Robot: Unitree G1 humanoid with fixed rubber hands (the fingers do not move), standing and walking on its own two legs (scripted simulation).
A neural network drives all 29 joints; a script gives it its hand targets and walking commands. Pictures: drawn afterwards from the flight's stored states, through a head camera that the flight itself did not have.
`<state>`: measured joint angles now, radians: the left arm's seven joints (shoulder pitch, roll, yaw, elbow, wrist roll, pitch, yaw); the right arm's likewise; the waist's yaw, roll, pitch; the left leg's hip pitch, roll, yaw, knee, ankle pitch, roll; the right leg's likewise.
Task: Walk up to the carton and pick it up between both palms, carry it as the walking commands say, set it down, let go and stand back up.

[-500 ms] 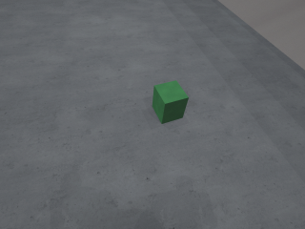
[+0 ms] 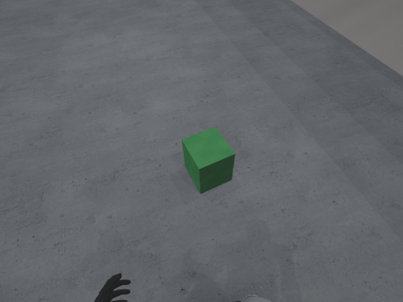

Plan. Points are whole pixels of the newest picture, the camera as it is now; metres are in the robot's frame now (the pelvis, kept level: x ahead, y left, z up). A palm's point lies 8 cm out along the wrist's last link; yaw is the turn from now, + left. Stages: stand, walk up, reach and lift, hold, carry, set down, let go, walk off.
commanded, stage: walk up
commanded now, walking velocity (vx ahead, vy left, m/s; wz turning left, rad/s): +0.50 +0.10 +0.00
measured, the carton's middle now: (207, 160) +0.88 -0.05 -0.63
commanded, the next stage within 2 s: none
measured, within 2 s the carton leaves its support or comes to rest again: neither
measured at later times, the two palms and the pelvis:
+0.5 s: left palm out of the picture +0.12 +0.26 -0.13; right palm (260, 183) +0.42 -0.16 -0.12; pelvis +0.26 +0.06 +0.00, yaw +0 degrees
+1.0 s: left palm (108, 164) +0.52 +0.27 -0.12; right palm (275, 205) +0.34 -0.18 -0.09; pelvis +0.42 +0.05 +0.03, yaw +0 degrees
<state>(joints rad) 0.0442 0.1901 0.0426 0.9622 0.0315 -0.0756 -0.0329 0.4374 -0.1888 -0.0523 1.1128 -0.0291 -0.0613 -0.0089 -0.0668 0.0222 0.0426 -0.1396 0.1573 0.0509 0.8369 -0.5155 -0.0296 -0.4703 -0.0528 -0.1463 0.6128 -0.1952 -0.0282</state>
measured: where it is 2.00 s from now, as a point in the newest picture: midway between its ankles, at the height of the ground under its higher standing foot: (203, 240)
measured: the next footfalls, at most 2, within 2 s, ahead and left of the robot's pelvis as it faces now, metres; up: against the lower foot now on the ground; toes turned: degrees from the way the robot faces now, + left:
left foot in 0.50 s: +0.43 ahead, +0.18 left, +0.00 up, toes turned +9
right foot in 1.08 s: +0.53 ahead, -0.12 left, +0.00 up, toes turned -8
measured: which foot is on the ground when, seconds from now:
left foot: up 0.00-0.48, down 0.50-1.00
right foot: down 0.00-0.50, up 0.52-1.00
